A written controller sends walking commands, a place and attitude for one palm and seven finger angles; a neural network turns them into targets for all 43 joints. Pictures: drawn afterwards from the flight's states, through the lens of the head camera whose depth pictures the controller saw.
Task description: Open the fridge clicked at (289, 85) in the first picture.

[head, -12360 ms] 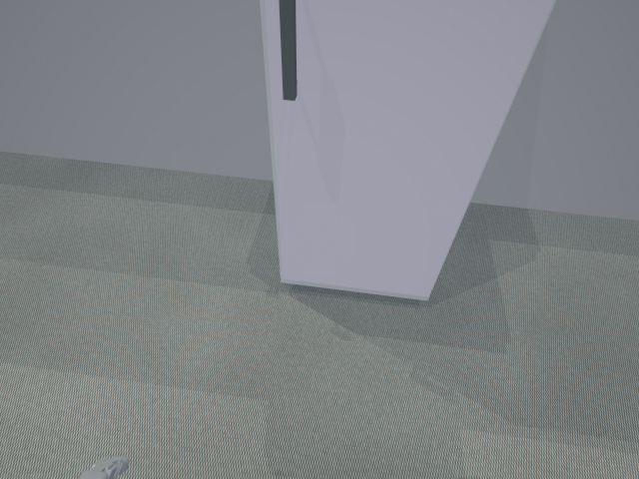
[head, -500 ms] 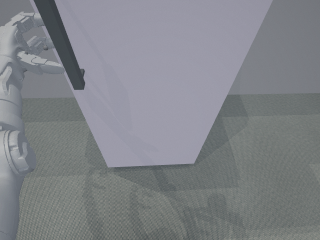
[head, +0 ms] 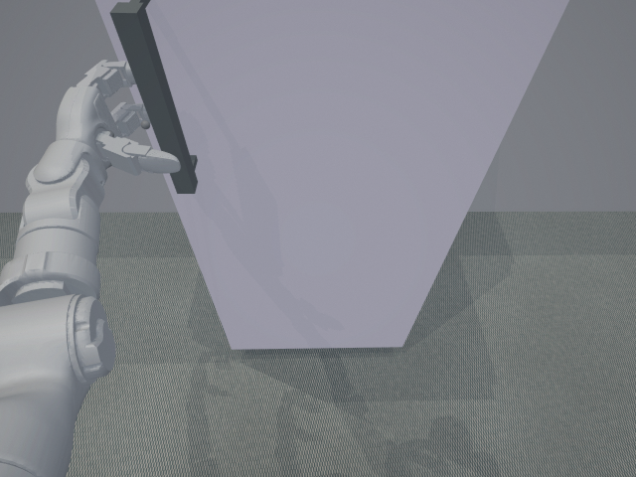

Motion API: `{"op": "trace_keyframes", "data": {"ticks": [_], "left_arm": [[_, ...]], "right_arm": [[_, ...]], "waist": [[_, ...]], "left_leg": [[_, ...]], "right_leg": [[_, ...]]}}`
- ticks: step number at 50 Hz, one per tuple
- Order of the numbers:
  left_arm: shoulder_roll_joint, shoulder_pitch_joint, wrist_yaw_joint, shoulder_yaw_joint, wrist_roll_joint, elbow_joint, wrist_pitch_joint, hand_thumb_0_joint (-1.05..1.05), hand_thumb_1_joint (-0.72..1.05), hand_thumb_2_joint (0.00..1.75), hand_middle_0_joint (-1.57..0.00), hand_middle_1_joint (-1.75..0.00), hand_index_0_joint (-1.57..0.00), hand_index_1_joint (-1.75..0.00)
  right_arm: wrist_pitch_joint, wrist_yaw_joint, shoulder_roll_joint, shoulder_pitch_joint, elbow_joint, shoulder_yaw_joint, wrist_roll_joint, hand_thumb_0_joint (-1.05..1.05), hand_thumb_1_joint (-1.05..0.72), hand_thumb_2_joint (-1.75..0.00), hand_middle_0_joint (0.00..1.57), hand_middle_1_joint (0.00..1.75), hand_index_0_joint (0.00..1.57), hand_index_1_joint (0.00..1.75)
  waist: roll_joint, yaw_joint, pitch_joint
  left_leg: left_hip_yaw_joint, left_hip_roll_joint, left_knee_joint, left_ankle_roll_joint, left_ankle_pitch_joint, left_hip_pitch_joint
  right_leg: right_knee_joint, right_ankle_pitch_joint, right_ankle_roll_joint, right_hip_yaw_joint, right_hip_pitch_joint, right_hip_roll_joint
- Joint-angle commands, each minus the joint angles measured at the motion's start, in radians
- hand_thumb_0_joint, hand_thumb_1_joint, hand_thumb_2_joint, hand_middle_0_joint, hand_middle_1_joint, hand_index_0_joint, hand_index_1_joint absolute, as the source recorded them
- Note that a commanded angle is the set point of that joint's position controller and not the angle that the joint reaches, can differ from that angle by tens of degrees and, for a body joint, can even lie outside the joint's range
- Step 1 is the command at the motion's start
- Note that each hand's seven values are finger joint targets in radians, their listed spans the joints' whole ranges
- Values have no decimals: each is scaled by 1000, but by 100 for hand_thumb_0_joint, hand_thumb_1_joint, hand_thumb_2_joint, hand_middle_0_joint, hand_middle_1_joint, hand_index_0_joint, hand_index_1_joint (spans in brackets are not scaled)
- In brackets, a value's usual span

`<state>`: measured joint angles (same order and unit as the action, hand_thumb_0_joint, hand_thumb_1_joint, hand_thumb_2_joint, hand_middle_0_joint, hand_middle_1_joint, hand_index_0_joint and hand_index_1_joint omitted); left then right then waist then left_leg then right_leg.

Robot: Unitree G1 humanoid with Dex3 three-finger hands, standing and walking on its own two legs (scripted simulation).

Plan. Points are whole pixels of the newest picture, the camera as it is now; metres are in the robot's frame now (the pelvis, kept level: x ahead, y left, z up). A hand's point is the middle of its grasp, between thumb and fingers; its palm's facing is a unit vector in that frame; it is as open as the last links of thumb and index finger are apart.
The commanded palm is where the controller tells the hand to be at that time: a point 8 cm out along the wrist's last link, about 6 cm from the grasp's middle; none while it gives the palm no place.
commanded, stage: slide the fingers in behind the handle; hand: left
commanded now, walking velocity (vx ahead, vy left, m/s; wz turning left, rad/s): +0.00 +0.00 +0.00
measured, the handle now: (167, 104) +0.53 +0.18 +0.19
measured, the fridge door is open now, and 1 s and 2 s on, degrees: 0 0 0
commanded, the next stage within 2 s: grip the handle and tug to test in 1.30 s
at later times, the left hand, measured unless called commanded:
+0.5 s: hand (159, 125) +0.47 +0.18 +0.20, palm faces +0.01 -1.00 +0.00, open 14.0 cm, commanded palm +0.45 +0.23 +0.20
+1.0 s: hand (179, 125) +0.48 +0.16 +0.20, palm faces +0.01 -1.00 +0.00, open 14.0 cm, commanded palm +0.45 +0.21 +0.20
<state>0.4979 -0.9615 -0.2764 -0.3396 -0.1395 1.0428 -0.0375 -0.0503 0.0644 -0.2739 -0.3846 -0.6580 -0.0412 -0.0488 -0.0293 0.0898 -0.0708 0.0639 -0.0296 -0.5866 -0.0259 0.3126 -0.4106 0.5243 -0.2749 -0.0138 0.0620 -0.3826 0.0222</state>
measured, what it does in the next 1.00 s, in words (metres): stands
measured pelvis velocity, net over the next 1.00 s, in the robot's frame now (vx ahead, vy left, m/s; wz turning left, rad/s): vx -0.01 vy -0.01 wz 0.00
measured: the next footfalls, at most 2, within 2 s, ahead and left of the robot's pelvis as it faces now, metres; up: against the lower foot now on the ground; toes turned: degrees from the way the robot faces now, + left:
none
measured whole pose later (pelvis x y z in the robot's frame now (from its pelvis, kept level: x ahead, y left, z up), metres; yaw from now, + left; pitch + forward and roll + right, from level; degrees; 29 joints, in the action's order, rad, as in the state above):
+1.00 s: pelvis -0.01 -0.01 +0.00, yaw +0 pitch +7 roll -1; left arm 0.44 -1.00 -0.19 -0.30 -0.13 1.08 -0.08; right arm -0.08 0.07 -0.28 -0.40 -0.70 -0.03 -0.04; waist -0.04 0.10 -0.05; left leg 0.06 -0.03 -0.57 -0.01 0.29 -0.40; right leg 0.52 -0.26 0.00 0.07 -0.38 0.02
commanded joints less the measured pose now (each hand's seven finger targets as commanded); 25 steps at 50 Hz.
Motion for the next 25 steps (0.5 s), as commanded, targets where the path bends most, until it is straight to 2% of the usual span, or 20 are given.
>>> {"op": "trace_keyframes", "data": {"ticks": [1, 4, 5, 7, 8, 9, 10, 11, 13, 14, 15, 16, 17, 18, 19, 21, 22, 24, 25], "left_arm": [[223, -542, 17, -1, -6, -278, -56, 0, -50, 30, -30, -120, -30, -120], [233, -538, 28, -18, -15, -263, -61, 0, -50, 30, -30, -120, -30, -120], [230, -521, 27, -24, -20, -263, -60, 0, -50, 30, -30, -120, -30, -120], [198, -526, 24, 7, -24, -281, -62, 0, -50, 30, -30, -120, -30, -120], [212, -526, 26, -9, -21, -268, -58, 0, -50, 30, -30, -120, -30, -120], [206, -530, 23, 2, -18, -249, -55, 0, -50, 30, -30, -120, -30, -120], [242, -517, 26, -28, -15, -224, -51, 0, -50, 30, -30, -120, -30, -120], [246, -514, 25, -27, -12, -217, -48, 0, -50, 30, -30, -120, -30, -120], [244, -523, 25, -21, -11, -195, -46, 0, -50, 30, -30, -120, -30, -120], [270, -547, 27, -33, -3, -198, -52, 0, -50, 30, -30, -120, -30, -120], [257, -535, 25, -23, -2, -187, -53, 0, -50, 30, -30, -120, -30, -120], [243, -567, 24, -6, -2, -202, -62, 0, -50, 30, -30, -120, -30, -120], [262, -555, 25, -26, -7, -207, -76, 0, -50, 30, -30, -120, -30, -120], [264, -561, 22, -23, -6, -228, -86, 0, -50, 30, -30, -120, -30, -120], [250, -572, 18, -17, -11, -241, -95, 0, -50, 30, -30, -120, -30, -120], [224, -562, 10, 1, -19, -233, -100, 0, -50, 30, -30, -120, -30, -120], [206, -544, 8, 8, -30, -213, -99, 0, -50, 30, -30, -120, -30, -120], [226, -540, 5, -5, -27, -184, -86, 0, -50, 30, -30, -120, -30, -120], [213, -551, 5, 6, -27, -190, -80, 0, -50, 30, -30, -120, -30, -120]], "right_arm": [[-30, 13, -170, -52, 90, 67, -3, 0, -90, -90, 20, 30, 20, 30], [-31, 16, -171, -51, 84, 67, -2, 0, -90, -90, 20, 30, 20, 30], [-32, 15, -171, -50, 89, 68, -2, 0, -90, -90, 20, 30, 20, 30], [-31, 19, -170, -43, 92, 67, -4, 0, -90, -90, 20, 30, 20, 30], [-34, 18, -168, -34, 89, 66, -4, 0, -90, -90, 20, 30, 20, 30], [-33, 19, -169, -36, 84, 65, -5, 0, -90, -90, 20, 30, 20, 30], [-30, 20, -172, -41, 80, 65, -3, 0, -90, -90, 20, 30, 20, 30], [-27, 21, -173, -38, 84, 65, -5, 0, -90, -90, 20, 30, 20, 30], [-24, 24, -171, -33, 86, 61, -6, 0, -90, -90, 20, 30, 20, 30], [-24, 25, -173, -38, 80, 62, -5, 0, -90, -90, 20, 30, 20, 30], [-24, 25, -169, -35, 84, 61, -6, 0, -90, -90, 20, 30, 20, 30], [-27, 24, -170, -37, 83, 61, -5, 0, -90, -90, 20, 30, 20, 30], [-28, 26, -171, -41, 84, 64, -3, 0, -90, -90, 20, 30, 20, 30], [-29, 25, -170, -35, 87, 63, -5, 0, -90, -90, 20, 30, 20, 30], [-32, 26, -168, -37, 86, 63, -4, 0, -90, -90, 20, 30, 20, 30], [-36, 26, -167, -37, 80, 64, -6, 0, -90, -90, 20, 30, 20, 30], [-36, 27, -167, -42, 79, 64, -6, 0, -90, -90, 20, 30, 20, 30], [-35, 28, -173, -41, 70, 65, -8, 0, -90, -90, 20, 30, 20, 30], [-35, 28, -172, -41, 71, 65, -8, 0, -90, -90, 20, 30, 20, 30]], "waist": [[-84, 16, -318], [-37, 15, -325], [-16, 8, -346], [-22, 12, -359], [-43, 7, -346], [-31, 15, -332], [-3, 5, -321], [5, 7, -319], [-1, 10, -301], [-21, 12, -305], [-24, 10, -299], [-9, 22, -303], [-6, 13, -326], [-43, 14, -348], [-34, 16, -372], [-42, 20, -355], [-13, 24, -340], [-7, 20, -319], [-10, 23, -319]], "left_leg": [[-92, -3, 46, 5, -405, 280], [-92, -1, 47, 0, -404, 277], [-89, 2, 49, -2, -405, 273], [-83, 5, 47, -4, -410, 278], [-80, 6, 48, -4, -393, 274], [-79, 8, 49, -5, -373, 264], [-77, 11, 53, -8, -362, 234], [-71, 13, 56, -10, -346, 219], [-66, 18, 59, -14, -325, 200], [-66, 17, 58, -12, -321, 203], [-64, 20, 56, -13, -315, 196], [-67, 20, 58, -13, -300, 201], [-65, 20, 52, -15, -317, 203], [-66, 19, 52, -13, -321, 224], [-69, 20, 50, -13, -332, 243], [-67, 18, 52, -11, -324, 245], [-65, 18, 50, -17, -327, 238], [-67, 17, 60, -14, -289, 214], [-66, 17, 63, -14, -286, 216]], "right_leg": [[-31, 327, 38, -12, 29, -42], [-31, 345, 40, -12, 56, -44], [-30, 359, 39, -14, 77, -44], [-29, 369, 39, -14, 96, -39], [-32, 367, 38, -17, 85, -40], [-36, 359, 37, -18, 79, -39], [-36, 365, 38, -19, 99, -38], [-36, 368, 36, -22, 109, -36], [-40, 364, 35, -25, 113, -33], [-41, 360, 36, -27, 109, -32], [-41, 357, 36, -30, 108, -32], [-44, 348, 34, -29, 103, -32], [-39, 361, 35, -29, 128, -31], [-38, 363, 36, -34, 120, -33], [-38, 373, 36, -33, 125, -34], [-42, 363, 36, -32, 111, -36], [-44, 363, 35, -28, 113, -36], [-48, 337, 33, -28, 103, -36], [-50, 333, 33, -29, 99, -36]]}}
